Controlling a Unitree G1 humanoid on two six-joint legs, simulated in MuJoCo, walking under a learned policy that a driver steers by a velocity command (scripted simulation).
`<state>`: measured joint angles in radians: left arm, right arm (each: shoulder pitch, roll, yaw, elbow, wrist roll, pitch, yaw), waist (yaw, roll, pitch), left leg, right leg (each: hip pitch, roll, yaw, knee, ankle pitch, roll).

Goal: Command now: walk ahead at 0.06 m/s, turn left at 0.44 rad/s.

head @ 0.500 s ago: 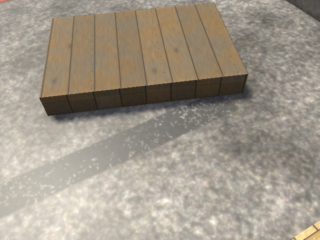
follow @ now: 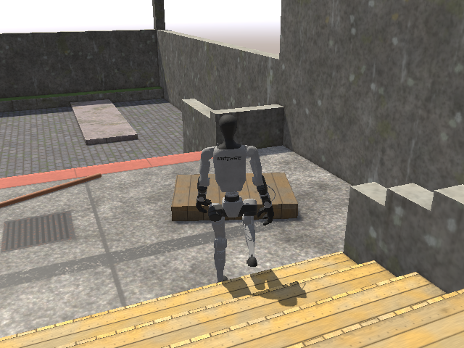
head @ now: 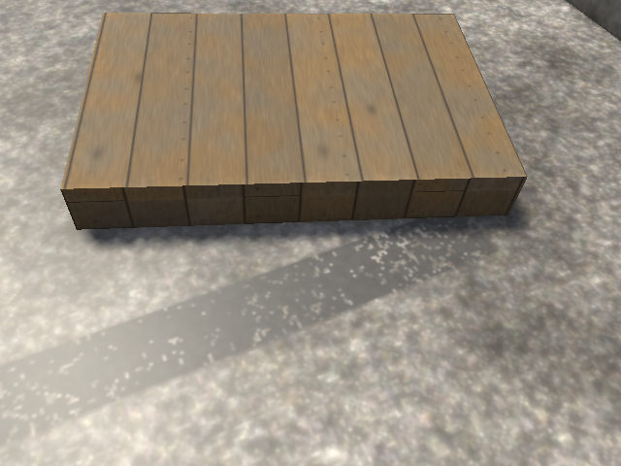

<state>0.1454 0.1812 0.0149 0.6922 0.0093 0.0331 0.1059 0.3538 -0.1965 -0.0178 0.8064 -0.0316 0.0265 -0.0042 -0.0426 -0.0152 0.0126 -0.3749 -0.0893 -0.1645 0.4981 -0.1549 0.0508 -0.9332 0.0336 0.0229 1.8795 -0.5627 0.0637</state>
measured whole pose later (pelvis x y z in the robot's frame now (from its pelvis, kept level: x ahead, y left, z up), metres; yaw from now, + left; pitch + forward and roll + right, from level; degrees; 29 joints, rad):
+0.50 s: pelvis -0.01 -0.08 +0.06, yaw +18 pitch +1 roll +1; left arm 0.26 0.24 0.05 0.62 0.03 -0.01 0.02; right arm 0.16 -0.31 -0.08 0.59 0.02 0.09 -0.05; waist 0.01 0.04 0.00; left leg -0.77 -0.17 -0.26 1.34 -0.35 -0.07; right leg -0.47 -0.04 -0.10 1.12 -0.64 -0.08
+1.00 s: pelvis +0.01 +0.00 +0.00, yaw +27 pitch +3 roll -1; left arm 0.34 0.27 0.06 0.74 -0.04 0.00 0.05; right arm 0.09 -0.20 -0.03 0.77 -0.01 0.03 0.06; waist 0.09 -0.02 0.00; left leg -0.33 -0.06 -0.03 0.48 -0.16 0.10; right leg -0.66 -0.08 0.04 1.67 -0.72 0.05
